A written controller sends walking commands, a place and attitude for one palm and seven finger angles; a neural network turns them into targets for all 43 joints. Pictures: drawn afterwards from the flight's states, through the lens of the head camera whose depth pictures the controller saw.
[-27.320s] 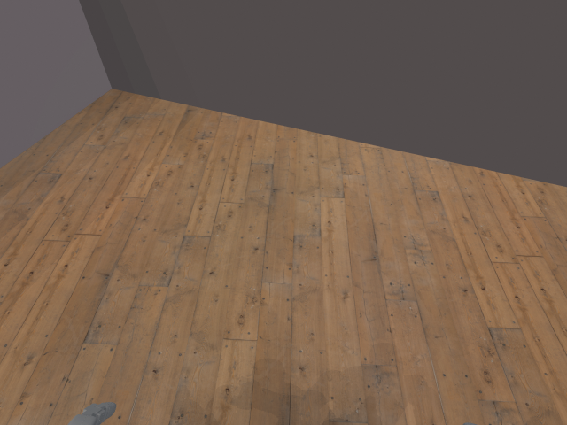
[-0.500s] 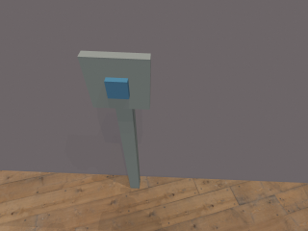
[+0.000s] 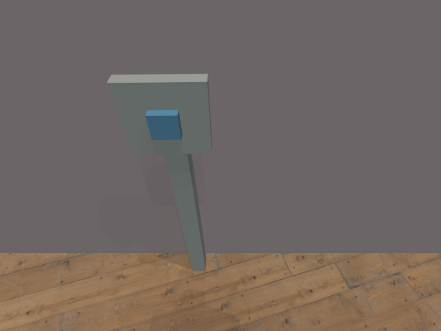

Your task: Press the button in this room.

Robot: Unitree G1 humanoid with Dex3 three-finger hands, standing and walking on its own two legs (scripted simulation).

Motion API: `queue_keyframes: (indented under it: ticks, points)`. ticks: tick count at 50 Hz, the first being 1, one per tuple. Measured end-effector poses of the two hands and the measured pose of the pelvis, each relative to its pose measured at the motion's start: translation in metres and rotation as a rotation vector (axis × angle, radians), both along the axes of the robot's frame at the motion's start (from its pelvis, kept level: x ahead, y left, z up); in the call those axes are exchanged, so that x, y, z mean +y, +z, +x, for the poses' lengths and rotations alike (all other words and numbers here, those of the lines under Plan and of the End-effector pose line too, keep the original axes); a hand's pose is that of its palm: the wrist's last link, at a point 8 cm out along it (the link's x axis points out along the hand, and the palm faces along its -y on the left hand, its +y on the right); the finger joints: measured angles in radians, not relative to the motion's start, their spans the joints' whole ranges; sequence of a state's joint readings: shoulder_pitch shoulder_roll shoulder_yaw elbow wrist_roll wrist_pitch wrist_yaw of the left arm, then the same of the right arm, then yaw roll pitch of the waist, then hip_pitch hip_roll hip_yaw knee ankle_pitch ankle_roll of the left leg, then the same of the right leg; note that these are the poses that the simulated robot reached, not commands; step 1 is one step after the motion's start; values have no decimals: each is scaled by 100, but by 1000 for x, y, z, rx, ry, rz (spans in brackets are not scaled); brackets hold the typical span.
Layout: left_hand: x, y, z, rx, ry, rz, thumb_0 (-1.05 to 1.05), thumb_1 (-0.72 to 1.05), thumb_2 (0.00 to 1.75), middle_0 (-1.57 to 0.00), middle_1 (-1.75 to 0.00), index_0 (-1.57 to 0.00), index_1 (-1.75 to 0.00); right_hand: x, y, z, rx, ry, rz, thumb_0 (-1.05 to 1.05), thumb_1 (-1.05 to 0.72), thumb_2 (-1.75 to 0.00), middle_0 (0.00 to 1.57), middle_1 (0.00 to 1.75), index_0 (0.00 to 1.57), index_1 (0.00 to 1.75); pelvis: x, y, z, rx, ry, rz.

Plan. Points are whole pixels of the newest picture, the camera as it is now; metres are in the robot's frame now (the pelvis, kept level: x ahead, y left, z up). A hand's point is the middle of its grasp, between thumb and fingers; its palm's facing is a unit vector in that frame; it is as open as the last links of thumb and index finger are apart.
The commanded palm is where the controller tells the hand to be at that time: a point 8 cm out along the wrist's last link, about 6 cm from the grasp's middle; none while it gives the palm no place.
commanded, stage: come to a stop and stand still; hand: left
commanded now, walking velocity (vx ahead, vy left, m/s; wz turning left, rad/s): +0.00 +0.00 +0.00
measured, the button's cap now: (165, 124) +0.48 +0.15 +0.12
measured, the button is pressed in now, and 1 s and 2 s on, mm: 0 0 0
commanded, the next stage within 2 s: look again from close up in 0.10 s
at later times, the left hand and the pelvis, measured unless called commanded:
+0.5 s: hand out of the picture -0.02 +0.13 -0.17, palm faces +0.03 -0.99 -0.14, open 7.4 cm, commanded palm none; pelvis +0.01 -0.02 +0.00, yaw +0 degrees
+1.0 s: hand (139, 317) +0.16 +0.16 -0.05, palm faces +0.23 -0.94 -0.25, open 6.9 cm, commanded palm +0.12 +0.18 -0.05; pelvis +0.01 -0.03 +0.00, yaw +1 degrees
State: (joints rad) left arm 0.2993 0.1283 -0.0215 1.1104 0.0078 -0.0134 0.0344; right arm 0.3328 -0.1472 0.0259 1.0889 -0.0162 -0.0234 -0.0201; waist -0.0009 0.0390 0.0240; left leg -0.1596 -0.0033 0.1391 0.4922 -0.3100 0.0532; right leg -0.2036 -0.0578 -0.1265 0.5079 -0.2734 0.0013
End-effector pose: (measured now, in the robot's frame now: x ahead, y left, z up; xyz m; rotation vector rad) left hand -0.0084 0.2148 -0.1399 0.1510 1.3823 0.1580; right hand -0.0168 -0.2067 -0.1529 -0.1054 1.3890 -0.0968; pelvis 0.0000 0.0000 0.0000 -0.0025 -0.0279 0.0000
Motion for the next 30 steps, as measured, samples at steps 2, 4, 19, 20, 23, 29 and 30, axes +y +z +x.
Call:
queue_keyframes:
  ticks: [2,4,19,20,23,29,30]
  points:
    - [-1,0,0,-3,0,-1,0,91,90,-20,-30,-20,-30,1,0,0,-6,0,5,0,-91,-90,20,29,20,30,-1,0,0,-2,-2,2]
    - [-3,0,-1,-1,0,-2,0,91,90,-20,-30,-20,-30,1,0,0,-4,2,5,1,-91,-90,20,29,20,30,-2,1,-1,-3,-4,5]
    - [-30,-4,-15,62,15,-52,0,91,90,-20,-30,-20,-30,-14,7,-3,49,-5,-14,0,-91,-90,20,29,20,30,-16,4,3,13,-9,8]
    - [-32,-4,-15,64,16,-55,0,91,90,-20,-30,-20,-30,-15,8,-3,51,-6,-15,0,-91,-90,20,29,20,30,-17,4,4,13,-9,8]
    - [-36,-5,-13,67,18,-61,0,91,90,-20,-30,-20,-30,-17,8,0,53,-8,-18,0,-91,-90,20,29,20,30,-19,4,7,14,-8,7]
    - [-41,-5,-8,65,21,-60,0,91,90,-20,-30,-20,-30,-20,8,7,51,-7,-18,0,-91,-90,20,29,20,30,-24,4,12,15,-6,7]
    - [-42,-5,-7,64,22,-58,0,91,90,-20,-30,-20,-30,-21,8,8,53,-7,-18,0,-91,-90,20,29,20,30,-25,4,13,15,-6,7]
